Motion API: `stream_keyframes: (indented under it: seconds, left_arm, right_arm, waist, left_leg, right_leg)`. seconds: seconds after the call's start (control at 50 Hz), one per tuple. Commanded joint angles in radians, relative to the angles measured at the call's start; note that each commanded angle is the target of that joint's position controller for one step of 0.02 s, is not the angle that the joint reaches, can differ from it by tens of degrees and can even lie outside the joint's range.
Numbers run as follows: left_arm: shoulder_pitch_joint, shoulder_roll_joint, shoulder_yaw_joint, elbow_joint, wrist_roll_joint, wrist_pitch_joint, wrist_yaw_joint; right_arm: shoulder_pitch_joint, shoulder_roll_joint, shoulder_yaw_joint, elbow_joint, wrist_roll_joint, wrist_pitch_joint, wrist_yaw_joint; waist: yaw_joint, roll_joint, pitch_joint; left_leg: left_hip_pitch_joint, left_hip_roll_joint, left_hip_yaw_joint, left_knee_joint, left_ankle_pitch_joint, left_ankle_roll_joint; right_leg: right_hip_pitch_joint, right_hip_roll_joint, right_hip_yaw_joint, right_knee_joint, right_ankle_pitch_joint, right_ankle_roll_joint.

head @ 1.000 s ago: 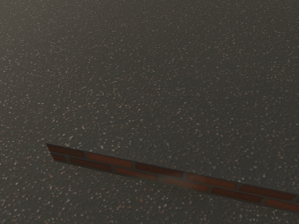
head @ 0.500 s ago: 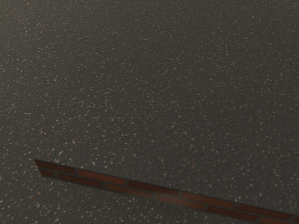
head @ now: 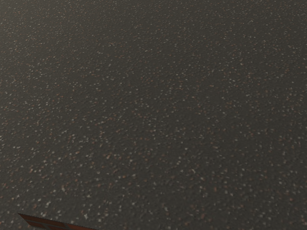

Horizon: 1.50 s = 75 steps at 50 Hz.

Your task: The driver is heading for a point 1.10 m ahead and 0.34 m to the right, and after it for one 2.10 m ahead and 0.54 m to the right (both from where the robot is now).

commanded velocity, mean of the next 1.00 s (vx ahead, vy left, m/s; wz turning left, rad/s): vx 0.50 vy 0.00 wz -0.52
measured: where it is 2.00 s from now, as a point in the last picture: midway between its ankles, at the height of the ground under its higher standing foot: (274, 103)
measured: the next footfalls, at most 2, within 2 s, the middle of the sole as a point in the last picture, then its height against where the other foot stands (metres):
left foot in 0.28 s outside the picture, level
right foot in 0.76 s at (231, 220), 0.16 m higher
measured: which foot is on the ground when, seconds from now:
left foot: up 0.00-0.26, down 0.28-0.78, up 0.80-1.00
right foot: down 0.00-0.28, up 0.30-0.74, down 0.76-1.00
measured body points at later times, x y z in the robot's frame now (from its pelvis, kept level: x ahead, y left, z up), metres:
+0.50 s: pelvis +0.21 +0.01 +0.00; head +0.23 +0.02 +0.45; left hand +0.44 +0.19 -0.10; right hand +0.17 -0.26 -0.12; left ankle +0.22 +0.12 -0.74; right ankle +0.16 -0.10 -0.49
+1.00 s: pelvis +0.45 -0.20 +0.11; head +0.47 -0.22 +0.56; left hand +0.58 +0.03 -0.02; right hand +0.48 -0.50 +0.03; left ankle +0.59 -0.05 -0.37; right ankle +0.43 -0.22 -0.58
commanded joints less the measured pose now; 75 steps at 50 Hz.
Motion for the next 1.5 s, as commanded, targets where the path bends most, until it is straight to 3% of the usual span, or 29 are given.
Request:
stream_keyframes:
  seconds: [0.02, 0.16, 0.18, 0.2, 0.26, 0.3, 0.32, 0.34, 0.38, 0.6, 0.68, 0.74, 0.78, 0.8, 0.82, 0.84, 0.88, 0.92, 0.96, 1.08, 1.22, 1.28, 1.3, 1.32, 1.34, 1.36, 1.38, 1.42, 1.5]
  left_arm:
    - [-0.064, 0.126, 0.033, -0.081, -0.009, -0.029, 0.007]
    - [0.035, 0.142, 0.04, -0.078, -0.022, 0.015, 0.031]
    - [0.064, 0.133, 0.041, -0.056, 0.041, 0.026, 0.015]
    - [0.06, 0.119, 0.042, -0.07, 0.046, 0.031, 0.011]
    - [-0.003, 0.127, 0.05, -0.102, 0.006, 0.034, 0.017]
    - [0.081, -0.059, 0.002, -0.142, 0.009, 0.02, 0.02]
    - [0.193, 0.017, 0.017, -0.139, 0.022, 0.041, 0.027]
    - [0.111, 0.057, 0.026, -0.121, 0.055, 0.064, 0.027]
    - [-0.021, 0.037, 0.029, -0.161, 0.064, 0.076, 0.002]
    - [-0.43, -0.138, -0.051, -0.416, 0.038, 0.123, 0.06]
    - [-0.468, -0.161, -0.083, -0.487, 0.028, 0.129, 0.004]
    - [-0.2, -0.096, -0.039, -0.35, 0.023, 0.137, -0.008]
    - [0.065, 0.023, 0.008, -0.272, -0.001, 0.124, -0.003]
    - [0.043, 0.175, 0.063, -0.261, -0.012, 0.119, 0.007]
    - [-0.012, 0.215, 0.094, -0.247, -0.014, 0.131, 0.014]
    - [0.338, 0.227, 0.057, -0.098, 0.025, 0.067, -0.028]
    - [0.207, 0.144, 0.03, 0.063, 0.021, 0.003, -0.08]
    - [0.001, 0.009, -0.017, 0.086, 0.095, -0.008, -0.103]
    - [-0.077, -0.015, -0.033, 0.106, 0.074, -0.039, -0.095]
    - [0.255, 0.105, -0.003, 0.148, 0.073, -0.1, -0.032]
    - [0.341, 0.188, 0.005, 0.158, 0.047, -0.083, -0.057]
    - [0.286, 0.257, 0.018, 0.139, 0.052, -0.059, -0.048]
    - [0.14, 0.288, 0.022, 0.077, 0.056, -0.047, -0.053]
    - [0.153, 0.191, -0.016, 0.077, 0.082, -0.044, -0.068]
    - [0.299, 0.009, -0.065, 0.06, 0.103, -0.045, -0.09]
    - [0.157, 0.071, -0.047, -0.041, 0.047, -0.048, -0.082]
    - [-0.049, 0.095, -0.039, -0.139, -0.068, -0.087, -0.022]
    - [-0.052, 0.098, -0.047, -0.155, -0.007, -0.092, 0.008]
    - [-0.064, 0.086, -0.054, -0.203, 0.018, -0.07, 0.03]
  right_arm:
    - [0.072, -0.052, -0.012, -0.06, -0.018, 0.004, -0.012]
    - [-0.132, -0.023, 0.01, -0.122, 0.007, 0.025, -0.011]
    - [-0.121, 0.004, 0.026, -0.133, -0.05, 0.045, -0.002]
    - [-0.117, 0.003, 0.025, -0.143, -0.052, 0.049, -0.002]
    - [0.073, -0.02, 0.012, -0.113, -0.049, 0.02, -0.015]
    - [0.182, -0.17, -0.021, -0.112, -0.066, 0.016, -0.028]
    - [0.166, -0.218, -0.053, -0.104, -0.053, 0.036, -0.025]
    - [0.106, -0.111, -0.036, -0.125, -0.045, 0.041, -0.018]
    - [0.051, -0.028, -0.008, -0.106, -0.03, 0.036, -0.008]
    - [0.265, -0.027, -0.004, 0.183, -0.04, -0.02, 0.001]
    - [0.27, -0.031, -0.004, 0.213, -0.003, 0.018, -0.034]
    - [0.257, -0.211, -0.044, 0.159, 0.008, 0.033, -0.035]
    - [0.192, -0.259, -0.074, 0.069, 0.038, 0.018, 0.013]
    - [0.113, -0.139, -0.059, -0.045, 0.01, -0.005, 0.06]
    - [0.079, -0.077, -0.063, -0.073, -0.034, -0.016, 0.082]
    - [0.072, -0.024, -0.052, -0.048, -0.032, -0.023, 0.104]
    - [0.071, 0.047, 0.004, -0.108, -0.087, -0.059, 0.079]
    - [0.05, 0.053, 0.033, -0.139, -0.03, -0.018, 0.059]
    - [0.089, 0.021, 0.036, -0.103, -0.021, 0.018, 0.046]
    - [-0.266, -0.034, 0.022, -0.186, 0.0, -0.019, 0.069]
    - [-0.401, -0.025, 0.014, -0.228, -0.006, 0.039, 0.1]
    - [-0.098, -0.11, -0.018, -0.095, 0.004, 0.02, 0.063]
    - [0.281, -0.166, -0.044, 0.042, 0.015, 0.008, 0.034]
    - [0.526, -0.1, -0.035, 0.156, -0.022, 0.005, 0.018]
    - [0.614, -0.096, -0.03, 0.17, -0.051, -0.002, 0.044]
    - [0.525, -0.165, -0.062, 0.161, -0.06, -0.019, 0.052]
    - [0.14, -0.122, -0.048, 0.021, 0.022, 0.007, 0.019]
    - [-0.018, -0.067, -0.016, -0.036, 0.018, 0.002, 0.014]
    - [-0.003, -0.096, -0.025, -0.038, 0.024, -0.003, 0.006]
  waist:
    - [-0.063, -0.089, -0.066]
    - [0.018, -0.127, -0.056]
    - [0.006, -0.161, -0.077]
    - [0.004, -0.155, -0.089]
    - [-0.122, -0.089, -0.152]
    - [-0.047, 0.179, -0.17]
    - [-0.01, 0.198, -0.272]
    - [-0.027, 0.02, -0.168]
    - [-0.025, 0.067, -0.006]
    - [-0.022, 0.038, 0.094]
    - [-0.026, 0.069, 0.009]
    - [0.077, 0.125, -0.275]
    - [0.193, 0.176, -0.461]
    - [0.154, -0.183, -0.466]
    - [0.118, -0.158, -0.485]
    - [0.223, -0.104, -0.135]
    - [0.015, -0.059, -0.079]
    - [-0.123, -0.002, -0.082]
    - [-0.198, -0.034, -0.064]
    - [0.017, -0.125, -0.089]
    - [-0.006, -0.15, 0.017]
    - [-0.103, -0.139, -0.012]
    - [-0.241, -0.061, -0.091]
    - [-0.292, 0.223, -0.302]
    - [-0.196, 0.224, -0.568]
    - [-0.226, 0.041, -0.368]
    - [-0.092, 0.038, -0.202]
    - [0.025, -0.134, -0.028]
    - [0.066, -0.104, 0.023]
  left_leg:
    - [-0.021, 0.03, -0.01, -0.081, 0.064, -0.035]
    - [0.081, -0.062, 0.019, -0.416, 0.22, -0.073]
    - [0.095, -0.048, 0.057, -0.397, 0.201, -0.05]
    - [0.111, -0.067, 0.071, -0.409, 0.156, -0.036]
    - [0.377, -0.085, 0.057, -0.71, 0.193, 0.005]
    - [0.666, 0.364, -0.411, -0.778, 0.617, 0.061]
    - [0.661, 0.443, -0.634, -0.805, 0.28, 0.207]
    - [0.58, 0.363, -0.569, -0.855, -0.143, 0.217]
    - [0.412, 0.233, -0.333, -0.915, -0.273, 0.168]
    - [0.453, 0.243, 0.074, -1.069, -0.094, 0.102]
    - [0.406, 0.179, 0.231, -1.259, 0.36, 0.161]
    - [0.602, 0.257, 0.291, -0.799, 1.687, 0.166]
    - [0.364, 0.209, 0.246, -0.251, 1.508, 0.077]
    - [-0.001, -0.017, 0.183, 0.182, 0.223, -0.007]
    - [-0.178, -0.069, -0.063, 0.56, 0.111, -0.003]
    - [-0.523, -0.207, -0.422, 0.765, 0.341, 0.078]
    - [-0.613, -0.175, -0.315, 0.895, 0.277, 0.106]
    - [-0.614, -0.098, -0.254, 0.868, 0.328, 0.112]
    - [-0.575, -0.022, -0.16, 0.786, 0.314, 0.107]
    - [-0.417, -0.071, 0.044, 0.201, 0.318, 0.007]
    - [-0.192, -0.152, 0.126, -0.499, 0.407, 0.047]
    - [0.122, -0.211, 0.154, -0.554, 0.339, 0.05]
    - [0.488, -0.209, 0.136, -0.664, 0.479, 0.093]
    - [0.959, -0.035, -0.044, -0.483, 0.635, 0.22]
    - [1.329, 0.148, -0.412, -0.435, 1.083, 0.461]
    - [1.244, 0.251, -0.611, -0.58, 0.774, 0.444]
    - [0.798, 0.21, -0.571, -0.778, 0.482, 0.409]
    - [0.387, 0.131, -0.513, -0.94, 0.283, 0.357]
    - [0.015, -0.025, -0.286, -0.973, 0.453, 0.295]
  right_leg:
    - [-0.006, -0.24, 0.254, -0.218, 0.193, -0.204]
    - [-0.03, -0.21, 0.269, -0.123, 0.019, -0.147]
    - [-0.006, -0.204, 0.281, -0.072, 0.11, -0.132]
    - [0.017, -0.209, 0.303, -0.016, 0.232, -0.128]
    - [0.027, -0.135, 0.301, 0.254, 0.453, -0.075]
    - [-0.345, 0.043, 0.135, 0.753, -0.431, 0.02]
    - [-0.45, 0.007, 0.103, 0.927, -0.465, 0.022]
    - [-0.53, -0.052, 0.101, 1.054, -0.39, 0.031]
    - [-0.625, -0.075, 0.076, 1.182, -0.289, 0.046]
    - [-1.144, -0.081, 0.048, 1.658, -0.431, -0.007]
    - [-0.691, -0.157, -0.153, 1.067, -0.38, -0.04]
    - [-0.263, 0.02, -0.274, 0.886, -0.459, -0.08]
    - [0.178, 0.016, 0.102, 0.615, -0.452, -0.158]
    - [0.311, -0.205, 0.736, 0.164, -0.724, -0.207]
    - [0.311, -0.289, 1.064, -0.043, -0.789, -0.188]
    - [0.199, -0.222, 0.943, 0.04, -0.753, 0.003]
    - [0.092, -0.205, 0.626, 0.168, -0.309, -0.042]
    - [-0.139, -0.202, 0.519, 0.152, -0.201, -0.069]
    - [-0.251, -0.183, 0.406, 0.069, -0.186, 0.014]
    - [-0.031, -0.077, 0.175, -0.025, 0.205, 0.103]
    - [0.323, -0.216, 0.089, -0.11, 0.894, 0.122]
    - [0.296, -0.233, 0.038, 0.085, 1.302, 0.258]
    - [0.135, -0.175, -0.009, 0.34, 1.355, 0.364]
    - [-0.167, -0.104, 0.067, 0.977, 0.35, 0.349]
    - [-0.444, 0.031, 0.167, 1.223, -0.443, 0.371]
    - [-0.723, 0.023, 0.265, 1.312, -0.457, 0.324]
    - [-0.624, -0.035, 0.19, 1.231, -0.349, 0.162]
    - [-0.537, -0.087, 0.125, 1.154, -0.233, 0.081]
    - [-0.318, -0.155, 0.059, 0.687, -0.058, 0.121]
